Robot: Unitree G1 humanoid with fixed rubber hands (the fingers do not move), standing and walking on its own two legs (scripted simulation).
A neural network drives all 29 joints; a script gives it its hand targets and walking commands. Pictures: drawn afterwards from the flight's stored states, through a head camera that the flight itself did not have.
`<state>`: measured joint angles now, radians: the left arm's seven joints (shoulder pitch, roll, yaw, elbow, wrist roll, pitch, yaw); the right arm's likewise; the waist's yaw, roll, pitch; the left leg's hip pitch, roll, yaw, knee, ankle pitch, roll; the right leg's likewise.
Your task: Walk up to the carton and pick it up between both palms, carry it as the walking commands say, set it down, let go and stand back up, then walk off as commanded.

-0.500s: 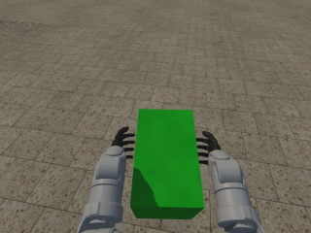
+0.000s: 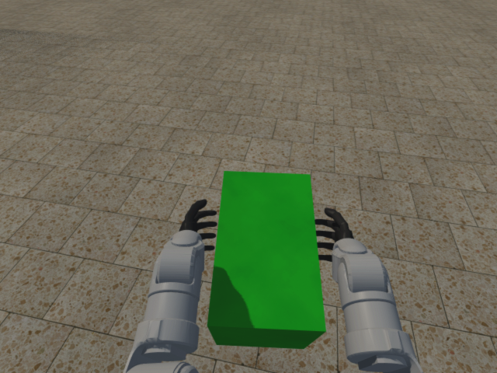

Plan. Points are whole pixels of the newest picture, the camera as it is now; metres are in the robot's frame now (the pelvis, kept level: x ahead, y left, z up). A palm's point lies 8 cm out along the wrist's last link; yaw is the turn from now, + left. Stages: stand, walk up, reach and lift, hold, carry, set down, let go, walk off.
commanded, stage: carry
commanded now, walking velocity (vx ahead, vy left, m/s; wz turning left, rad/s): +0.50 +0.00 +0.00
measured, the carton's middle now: (263, 259) +0.33 +0.00 -0.03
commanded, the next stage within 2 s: none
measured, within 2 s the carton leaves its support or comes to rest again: neither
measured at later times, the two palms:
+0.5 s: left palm (179, 162) +0.45 +0.16 +0.12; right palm (307, 163) +0.46 -0.09 +0.11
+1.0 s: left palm (172, 107) +0.75 +0.24 +0.07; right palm (262, 104) +0.77 -0.01 +0.07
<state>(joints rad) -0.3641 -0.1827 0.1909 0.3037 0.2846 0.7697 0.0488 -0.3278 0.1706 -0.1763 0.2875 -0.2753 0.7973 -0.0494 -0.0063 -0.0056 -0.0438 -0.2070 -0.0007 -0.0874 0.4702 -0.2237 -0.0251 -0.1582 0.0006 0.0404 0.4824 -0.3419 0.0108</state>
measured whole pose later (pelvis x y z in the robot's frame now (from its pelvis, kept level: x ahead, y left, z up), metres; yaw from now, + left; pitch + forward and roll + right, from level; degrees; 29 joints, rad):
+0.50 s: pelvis +0.16 +0.01 +0.00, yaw +7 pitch +6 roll -2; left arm -0.31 -0.17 0.03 -0.26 0.09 1.16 0.28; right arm -0.26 0.15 -0.02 -0.30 -0.07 1.22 -0.29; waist -0.01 0.03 -0.14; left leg -0.19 0.05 0.02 0.47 -0.38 0.00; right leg -0.34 0.00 -0.19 0.37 -0.15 -0.02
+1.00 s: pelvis +0.47 +0.09 -0.01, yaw +6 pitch +6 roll +0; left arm -0.25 -0.15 0.03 -0.34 0.06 1.21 0.27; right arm -0.25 0.15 0.00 -0.31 -0.06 1.22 -0.28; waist -0.01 -0.01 -0.01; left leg -0.45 0.04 0.24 0.49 -0.15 0.09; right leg -0.31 -0.07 -0.05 1.09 -0.44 0.00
